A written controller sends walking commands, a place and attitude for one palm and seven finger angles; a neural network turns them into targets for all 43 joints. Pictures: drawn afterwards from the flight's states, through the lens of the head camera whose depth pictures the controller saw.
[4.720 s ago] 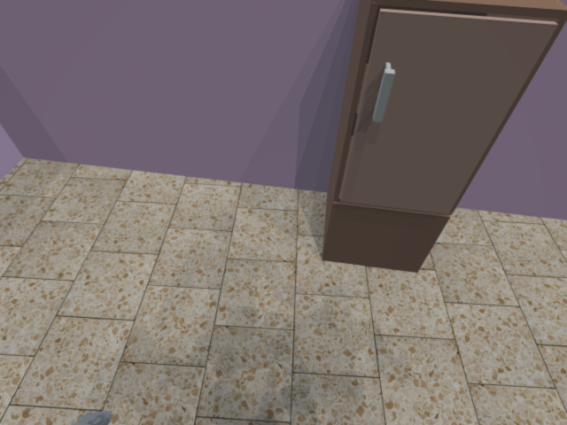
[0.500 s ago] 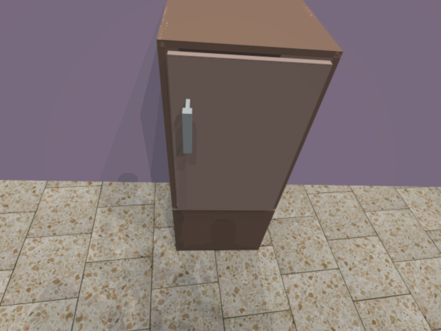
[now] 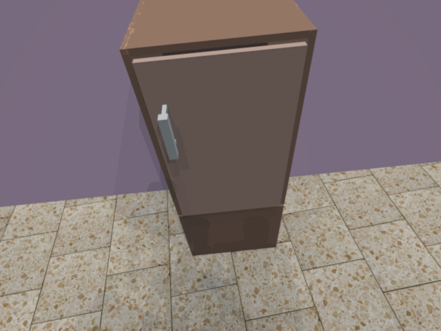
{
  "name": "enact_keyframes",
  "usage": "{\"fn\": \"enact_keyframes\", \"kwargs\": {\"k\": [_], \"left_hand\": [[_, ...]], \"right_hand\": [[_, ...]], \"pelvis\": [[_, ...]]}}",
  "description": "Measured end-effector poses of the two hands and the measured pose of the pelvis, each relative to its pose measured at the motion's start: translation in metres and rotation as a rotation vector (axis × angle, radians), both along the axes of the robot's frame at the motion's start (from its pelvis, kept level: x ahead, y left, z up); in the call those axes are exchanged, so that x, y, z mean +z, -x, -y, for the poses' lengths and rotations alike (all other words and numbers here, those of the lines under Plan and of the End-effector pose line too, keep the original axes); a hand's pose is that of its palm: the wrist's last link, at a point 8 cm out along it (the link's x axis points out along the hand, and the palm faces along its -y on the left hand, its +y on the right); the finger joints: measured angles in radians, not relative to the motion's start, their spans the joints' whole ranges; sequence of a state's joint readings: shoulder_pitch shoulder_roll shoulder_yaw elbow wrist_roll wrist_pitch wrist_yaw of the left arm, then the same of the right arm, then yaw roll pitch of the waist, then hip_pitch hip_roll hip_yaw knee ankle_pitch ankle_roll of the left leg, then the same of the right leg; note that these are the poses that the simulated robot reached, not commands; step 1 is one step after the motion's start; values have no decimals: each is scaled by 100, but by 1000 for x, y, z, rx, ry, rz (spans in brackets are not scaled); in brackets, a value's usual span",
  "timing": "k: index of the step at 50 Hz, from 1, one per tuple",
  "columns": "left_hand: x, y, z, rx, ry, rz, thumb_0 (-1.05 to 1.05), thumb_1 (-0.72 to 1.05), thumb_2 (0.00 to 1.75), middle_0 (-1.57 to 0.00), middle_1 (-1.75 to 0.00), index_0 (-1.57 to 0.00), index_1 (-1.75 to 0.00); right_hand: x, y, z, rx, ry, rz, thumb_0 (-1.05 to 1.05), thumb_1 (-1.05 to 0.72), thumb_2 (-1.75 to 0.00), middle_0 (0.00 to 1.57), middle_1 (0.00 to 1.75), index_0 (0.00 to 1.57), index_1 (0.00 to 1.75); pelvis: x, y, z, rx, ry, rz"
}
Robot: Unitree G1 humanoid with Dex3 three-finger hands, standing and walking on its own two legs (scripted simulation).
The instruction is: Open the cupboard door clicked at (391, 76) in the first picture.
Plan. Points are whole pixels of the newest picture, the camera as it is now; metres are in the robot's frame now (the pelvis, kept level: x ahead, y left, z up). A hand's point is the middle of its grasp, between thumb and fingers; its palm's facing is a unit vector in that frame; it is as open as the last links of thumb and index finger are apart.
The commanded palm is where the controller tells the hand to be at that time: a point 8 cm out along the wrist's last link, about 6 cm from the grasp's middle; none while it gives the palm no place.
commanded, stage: look again from close up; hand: left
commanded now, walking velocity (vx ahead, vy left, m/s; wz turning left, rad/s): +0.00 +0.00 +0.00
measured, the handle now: (169, 132) +0.54 +0.15 +0.06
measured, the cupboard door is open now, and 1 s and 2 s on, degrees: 0 0 0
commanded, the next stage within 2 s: raise the hand with hooked fingers in 0.12 s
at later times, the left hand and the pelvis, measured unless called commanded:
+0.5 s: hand (123, 299) +0.18 +0.18 +0.01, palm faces +0.14 -0.99 -0.02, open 7.8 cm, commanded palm +0.10 +0.24 -0.04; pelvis -0.05 -0.01 -0.04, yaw +1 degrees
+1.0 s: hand (93, 308) +0.17 +0.23 +0.00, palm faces +0.08 -1.00 -0.05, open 10.7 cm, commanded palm +0.13 +0.29 +0.00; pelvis -0.08 +0.03 -0.06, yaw +2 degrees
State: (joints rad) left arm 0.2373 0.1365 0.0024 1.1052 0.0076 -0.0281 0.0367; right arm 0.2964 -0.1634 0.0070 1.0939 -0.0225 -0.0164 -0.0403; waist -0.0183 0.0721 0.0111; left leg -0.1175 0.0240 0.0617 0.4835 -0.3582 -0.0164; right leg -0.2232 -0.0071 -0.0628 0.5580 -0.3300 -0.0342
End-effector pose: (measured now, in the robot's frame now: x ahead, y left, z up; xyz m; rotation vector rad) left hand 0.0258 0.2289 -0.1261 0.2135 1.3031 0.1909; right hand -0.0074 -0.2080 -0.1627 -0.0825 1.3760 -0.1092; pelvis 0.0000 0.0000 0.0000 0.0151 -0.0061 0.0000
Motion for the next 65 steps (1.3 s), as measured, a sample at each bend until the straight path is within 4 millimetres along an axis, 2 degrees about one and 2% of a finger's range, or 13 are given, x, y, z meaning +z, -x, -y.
{"fn": "enact_keyframes", "kwargs": {"k": [12, 14, 20, 22, 24, 27, 31, 34, 37, 44, 51, 57, 65], "left_hand": [[-4, 25, 16, 33, 25, -48, 0, 93, 90, -20, -30, -20, -30], [10, 4, 12, 90, 23, 123, 1, 93, 90, -20, -30, -20, -30], [109, -98, 0, 82, -10, 891, 2, 87, 88, -20, -34, -20, -33], [130, -118, -2, 28, 19, 1110, 1, 84, 86, -20, -36, -20, -35], [139, -124, 1, -45, 71, 1292, 1, 80, 85, -20, -38, -21, -38], [131, -114, 4, -148, 147, 1409, 0, 73, 82, -21, -42, -21, -42], [96, -87, -3, -113, 203, 1292, 0, 64, 79, -22, -48, -22, -47], [82, -69, -15, -47, 153, 1224, 1, 57, 76, -23, -52, -23, -52], [91, -64, -26, -39, 89, 1265, 1, 50, 73, -23, -57, -23, -56], [116, -98, -38, -162, 113, 1330, 1, 33, 66, -24, -67, -24, -67], [128, -116, -57, -132, 115, 1251, 0, 17, 59, -25, -77, -25, -77], [138, -121, -72, -118, 79, 1295, 0, 3, 53, -26, -86, -26, -86], [146, -134, -86, -114, 79, 1298, 0, -16, 45, -27, -98, -27, -98]], "right_hand": [[10, -9, 25, 27, 35, -4, 1, -91, -89, 20, 30, 20, 30], [18, -19, 31, 27, 68, 88, 1, -91, -89, 20, 30, 20, 30], [44, -84, 52, 48, 158, 507, 1, -91, -89, 20, 30, 20, 30], [53, -108, 57, 74, 173, 634, 1, -91, -89, 20, 30, 20, 30], [62, -129, 59, 109, 182, 747, 1, -91, -89, 20, 30, 20, 30], [71, -153, 57, 158, 191, 878, 1, -91, -89, 20, 30, 20, 30], [77, -170, 42, 199, 188, 965, 1, -91, -90, 20, 30, 20, 30], [73, -169, 23, 230, 170, 970, 1, -91, -90, 20, 30, 20, 30], [59, -157, 2, 264, 139, 923, 1, -90, -90, 20, 30, 20, 30], [21, -104, -31, 251, 57, 729, 2, -90, -89, 21, 30, 21, 30], [24, -64, -25, 162, 84, 635, 2, -90, -89, 21, 31, 21, 30], [35, -66, -4, 169, 159, 630, 2, -90, -89, 21, 30, 21, 30], [57, -101, 4, 184, 207, 698, 2, -90, -89, 20, 30, 21, 30]], "pelvis": [[3, 2, 14, 6, 5, -5], [2, 6, 15, -10, 2, -10], [-8, 27, 9, 31, -2, -78], [-18, 37, 9, 25, -9, -117], [-31, 47, 9, 16, -15, -156], [-52, 61, 7, 9, -18, -188], [-69, 74, 3, 18, -11, -198], [-74, 79, -1, 28, 7, -199], [-77, 82, -5, 41, 27, -198], [-73, 87, -15, 49, 54, -192], [-57, 80, -27, 28, 45, -186], [-51, 73, -33, 25, 44, -185], [-44, 63, -35, 30, 50, -171]]}}
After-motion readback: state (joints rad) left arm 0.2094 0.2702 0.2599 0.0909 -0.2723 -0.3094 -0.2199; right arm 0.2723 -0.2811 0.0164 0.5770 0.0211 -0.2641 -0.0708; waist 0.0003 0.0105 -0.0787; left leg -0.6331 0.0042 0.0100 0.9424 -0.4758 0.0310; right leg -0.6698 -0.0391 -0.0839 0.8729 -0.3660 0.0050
